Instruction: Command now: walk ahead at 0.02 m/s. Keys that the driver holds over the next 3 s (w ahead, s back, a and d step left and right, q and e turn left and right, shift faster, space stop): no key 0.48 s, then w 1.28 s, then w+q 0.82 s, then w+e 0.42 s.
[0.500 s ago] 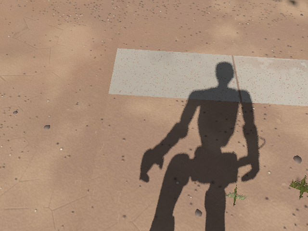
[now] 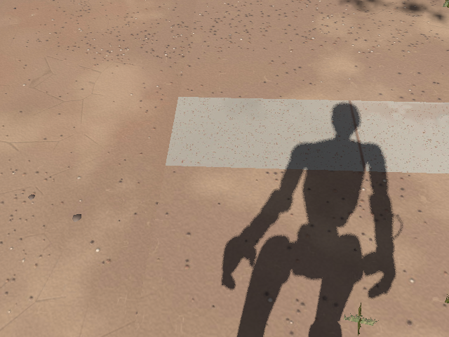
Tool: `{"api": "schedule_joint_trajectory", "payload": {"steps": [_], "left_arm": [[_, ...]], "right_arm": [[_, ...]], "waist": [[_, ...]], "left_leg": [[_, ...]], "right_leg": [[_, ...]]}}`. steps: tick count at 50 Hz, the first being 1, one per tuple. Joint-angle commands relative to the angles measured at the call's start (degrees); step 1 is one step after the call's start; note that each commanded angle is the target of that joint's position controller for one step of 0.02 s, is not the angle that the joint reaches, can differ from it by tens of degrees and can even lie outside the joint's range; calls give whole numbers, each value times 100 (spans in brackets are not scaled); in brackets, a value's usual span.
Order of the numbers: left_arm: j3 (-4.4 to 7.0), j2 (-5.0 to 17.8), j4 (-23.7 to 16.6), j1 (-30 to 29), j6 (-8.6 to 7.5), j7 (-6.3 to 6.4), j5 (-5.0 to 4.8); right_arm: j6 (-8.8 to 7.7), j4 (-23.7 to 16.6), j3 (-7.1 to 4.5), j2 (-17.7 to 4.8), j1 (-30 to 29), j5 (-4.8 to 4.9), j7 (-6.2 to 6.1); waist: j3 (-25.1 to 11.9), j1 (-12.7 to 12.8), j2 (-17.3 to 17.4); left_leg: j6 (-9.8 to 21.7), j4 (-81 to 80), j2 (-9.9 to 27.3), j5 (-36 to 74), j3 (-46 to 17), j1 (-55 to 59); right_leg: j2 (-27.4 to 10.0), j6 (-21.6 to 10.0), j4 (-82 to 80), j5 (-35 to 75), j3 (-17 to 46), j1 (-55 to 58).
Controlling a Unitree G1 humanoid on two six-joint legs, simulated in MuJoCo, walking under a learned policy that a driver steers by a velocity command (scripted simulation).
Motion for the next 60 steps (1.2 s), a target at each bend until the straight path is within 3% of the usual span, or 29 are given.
{"api": "schedule_joint_trajectory", "payload": {"steps": [1,24,25,26,27,29,30,31,33,36,38,40,41,42,43,44,45,47,48,52,57,60], "left_arm": [[102,633,-110,32,-15,26,-7],[42,469,287,59,93,58,17],[22,398,357,177,98,58,21],[36,425,376,202,99,63,-7],[55,463,336,146,78,64,-32],[34,392,79,-280,-60,9,-44],[42,403,-3,-415,-137,-39,-75],[73,458,-55,-487,-199,-82,-115],[110,492,-65,-371,-312,-153,-181],[98,350,-75,-437,-424,-211,-167],[107,291,115,70,-420,-249,-167],[219,471,450,1017,-369,-225,-150],[324,810,549,1680,-392,-198,-131],[446,1566,585,2435,-435,-200,-98],[315,1309,609,2309,-553,-256,13],[203,1031,415,1697,-639,-279,6],[106,773,240,1186,-670,-320,2],[6,576,69,746,-656,-358,12],[-24,498,86,865,-630,-343,29],[-23,701,162,1478,-585,-191,72],[-6,760,58,1736,-525,-92,34],[25,752,126,2014,-480,-88,-16]], "right_arm": [[-8,-84,-87,-454,266,8,-23],[-22,284,-43,-304,524,-1,-60],[-15,353,-40,-274,652,-1,-64],[3,370,-95,-420,719,43,-77],[12,333,-170,-644,745,90,-96],[-56,297,-305,-1000,964,144,-108],[-123,277,-337,-1021,988,119,-112],[-200,263,-322,-903,1019,71,-99],[-306,166,-295,-752,895,122,-53],[-306,82,-324,-872,775,162,4],[-268,66,-345,-972,714,212,36],[-267,22,-308,-901,669,212,58],[-293,-78,-229,-651,434,169,81],[-391,-343,-106,-146,391,114,81],[-481,-445,-128,-221,255,257,87],[-552,-557,-155,-409,33,381,127],[-583,-559,-187,-549,3,355,147],[-561,-479,-301,-698,79,211,113],[-514,-434,-323,-671,128,203,128],[-409,-656,-314,-433,-572,150,150],[-423,-1021,-225,-299,-1690,180,260],[-450,-1189,-182,-305,-2129,201,357]], "waist": [[-324,-7,-78],[116,30,-10],[-14,22,42],[86,-19,175],[251,-80,427],[671,-271,924],[844,-305,886],[925,-308,771],[817,-170,510],[532,-111,531],[403,167,542],[140,548,358],[-9,858,-357],[-474,923,-1938],[-487,773,-1495],[34,538,-943],[232,337,-618],[293,57,-462],[258,28,-525],[351,154,-325],[516,384,-426],[671,470,-385]], "left_leg": [[97,-380,330,1234,-278,-212],[92,-726,408,413,-383,-426],[125,-824,389,-219,-386,-371],[242,-941,428,-1133,-514,-400],[453,-1169,676,-2121,-901,-433],[1057,-1918,1803,-3208,-2356,-320],[1271,-2081,2180,-3014,-2791,-217],[1356,-2100,2346,-2619,-2960,108],[1171,-1951,2178,-1862,-2568,632],[866,-1772,1579,-961,-1501,140],[823,-1391,1343,-992,-1095,-586],[686,-583,1087,-572,-866,-1214],[391,1035,684,78,-319,-1725],[25,3281,-58,-1020,153,-3096],[130,4539,-11,-1469,-766,-3692],[319,4953,345,-945,-960,-4206],[405,4871,601,-305,-862,-4144],[377,4111,904,459,-772,-3494],[323,3861,927,633,-683,-3230],[54,2908,903,1259,-471,-3575],[-32,1280,679,2130,-209,-3235],[73,816,603,2111,-175,-3264]], "right_leg": [[-242,-337,-211,1703,222,608],[-104,-199,-480,817,124,556],[-16,-198,-443,280,21,595],[169,-208,-192,-541,-182,388],[333,-225,209,-1282,-391,-20],[172,-305,1374,-1240,-443,-1033],[-78,-367,1944,-1263,-246,-1514],[-275,-407,2493,-1501,-46,-2085],[-527,-449,2470,-1432,113,-2541],[-296,-360,1209,-965,-364,-1287],[18,-287,493,-333,-775,-43],[288,-294,222,-163,-869,1226],[-433,-560,-380,-579,224,1848],[-1890,-1391,-1491,-1313,2988,2772],[-2348,-1819,-2018,-2445,4363,2537],[-2272,-1658,-1985,-2701,3865,2148],[-1976,-1402,-1969,-2180,3051,1784],[-1456,-1043,-2076,-688,1764,1167],[-1278,-959,-2123,-193,1355,1058],[-1189,-1073,-2233,1309,754,1320],[-1060,-1010,-2405,1532,244,1305],[-1213,-1021,-2279,1651,131,1734]]}}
